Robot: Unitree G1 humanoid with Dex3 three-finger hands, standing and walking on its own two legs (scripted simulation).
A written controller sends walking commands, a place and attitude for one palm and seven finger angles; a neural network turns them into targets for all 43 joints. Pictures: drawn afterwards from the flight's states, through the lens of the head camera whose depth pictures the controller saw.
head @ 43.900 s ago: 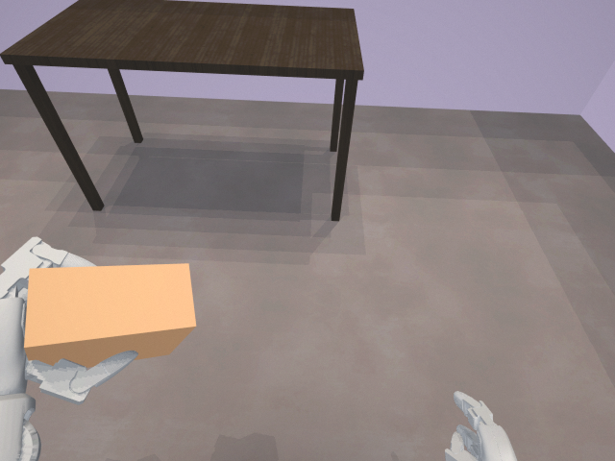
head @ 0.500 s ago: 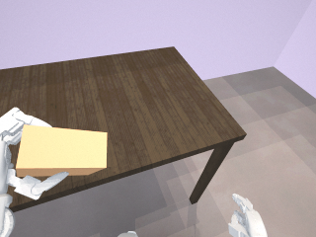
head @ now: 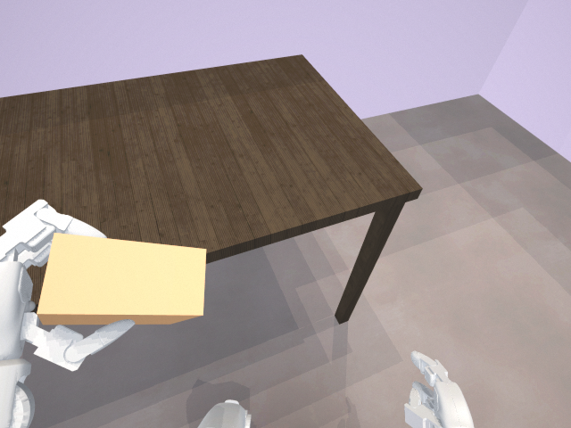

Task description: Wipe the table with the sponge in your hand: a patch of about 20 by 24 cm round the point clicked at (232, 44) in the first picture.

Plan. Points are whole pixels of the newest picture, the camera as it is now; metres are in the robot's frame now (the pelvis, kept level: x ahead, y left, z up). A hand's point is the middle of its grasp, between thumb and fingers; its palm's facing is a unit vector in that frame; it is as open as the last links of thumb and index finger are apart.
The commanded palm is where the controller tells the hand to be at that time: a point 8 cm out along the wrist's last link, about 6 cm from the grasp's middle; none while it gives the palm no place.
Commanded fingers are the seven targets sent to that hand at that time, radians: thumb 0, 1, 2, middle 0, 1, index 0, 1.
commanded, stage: stop stepping back and stand still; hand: left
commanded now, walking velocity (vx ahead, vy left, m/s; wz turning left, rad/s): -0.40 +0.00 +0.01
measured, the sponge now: (146, 288) +0.23 +0.17 +0.14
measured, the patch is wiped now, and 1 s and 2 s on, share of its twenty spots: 1.00 1.00 1.00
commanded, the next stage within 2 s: stand and wait in 1.04 s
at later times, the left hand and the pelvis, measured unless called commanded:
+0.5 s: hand out of the picture +0.06 +0.22 +0.17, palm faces +0.40 -0.87 -0.30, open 10.6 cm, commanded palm +0.01 +0.27 +0.19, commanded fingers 0.00 0.10 1.30 -1.20 -1.60 -1.20 -1.60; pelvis -0.14 -0.02 +0.00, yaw +3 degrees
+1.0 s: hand out of the picture +0.00 +0.20 +0.17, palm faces +0.40 -0.86 -0.32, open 10.6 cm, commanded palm -0.04 +0.25 +0.19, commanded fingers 0.00 0.10 1.30 -1.20 -1.60 -1.20 -1.60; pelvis -0.19 -0.03 +0.00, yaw +1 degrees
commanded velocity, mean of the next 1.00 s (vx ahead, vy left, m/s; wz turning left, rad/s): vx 0.18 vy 0.02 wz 0.00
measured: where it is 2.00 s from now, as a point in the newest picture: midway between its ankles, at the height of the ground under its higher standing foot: outside the picture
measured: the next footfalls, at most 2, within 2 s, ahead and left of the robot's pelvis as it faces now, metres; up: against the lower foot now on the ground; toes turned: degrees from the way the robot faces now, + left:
left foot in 0.14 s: -0.02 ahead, +0.14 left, +0.00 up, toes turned +3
right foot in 0.38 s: -0.10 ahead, -0.14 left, +0.00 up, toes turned +0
